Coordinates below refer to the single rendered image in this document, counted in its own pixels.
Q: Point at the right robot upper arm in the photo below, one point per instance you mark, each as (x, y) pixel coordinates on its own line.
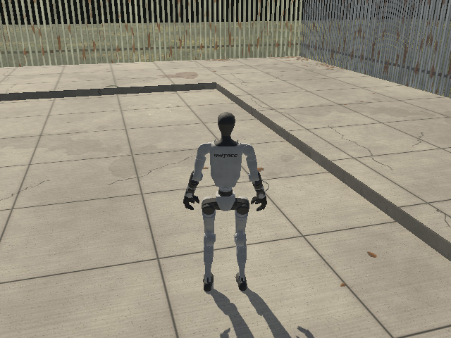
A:
(248, 150)

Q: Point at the left robot forearm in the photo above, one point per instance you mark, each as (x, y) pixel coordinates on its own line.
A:
(192, 185)

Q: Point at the robot left hand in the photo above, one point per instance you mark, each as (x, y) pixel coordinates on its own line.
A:
(186, 201)

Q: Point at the left robot upper arm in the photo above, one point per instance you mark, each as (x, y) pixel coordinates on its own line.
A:
(200, 160)

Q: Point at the left robot foot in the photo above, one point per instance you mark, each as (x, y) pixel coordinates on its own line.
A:
(207, 284)

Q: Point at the left robot shin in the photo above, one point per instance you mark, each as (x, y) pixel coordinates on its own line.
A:
(208, 258)

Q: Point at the robot right hand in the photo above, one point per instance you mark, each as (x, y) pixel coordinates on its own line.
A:
(257, 200)

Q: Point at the right robot forearm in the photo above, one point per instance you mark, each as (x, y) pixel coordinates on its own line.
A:
(259, 188)

